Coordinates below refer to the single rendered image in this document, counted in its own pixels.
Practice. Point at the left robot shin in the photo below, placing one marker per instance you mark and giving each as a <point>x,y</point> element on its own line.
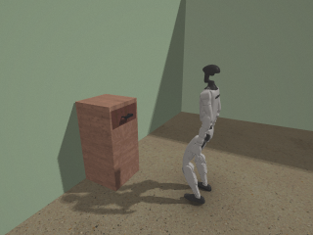
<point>191,179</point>

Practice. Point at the left robot upper arm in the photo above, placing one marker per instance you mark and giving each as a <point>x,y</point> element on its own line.
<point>206,103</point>

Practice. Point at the drawer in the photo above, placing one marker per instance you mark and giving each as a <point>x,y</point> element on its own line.
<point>119,114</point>

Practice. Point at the robot left forearm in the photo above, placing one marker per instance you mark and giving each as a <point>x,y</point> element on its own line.
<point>204,129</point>

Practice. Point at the right robot upper arm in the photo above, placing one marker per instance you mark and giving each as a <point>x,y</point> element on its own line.
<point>219,105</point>

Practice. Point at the handle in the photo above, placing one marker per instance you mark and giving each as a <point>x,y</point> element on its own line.
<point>128,116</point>

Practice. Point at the robot right foot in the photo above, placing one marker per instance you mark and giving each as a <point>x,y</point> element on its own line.
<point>207,187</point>

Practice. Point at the cabinet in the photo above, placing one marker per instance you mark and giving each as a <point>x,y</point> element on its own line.
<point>110,156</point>

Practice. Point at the robot right forearm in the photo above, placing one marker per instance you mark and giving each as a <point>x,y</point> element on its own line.
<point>217,115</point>

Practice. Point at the left robot hand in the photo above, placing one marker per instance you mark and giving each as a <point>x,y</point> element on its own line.
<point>196,150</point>

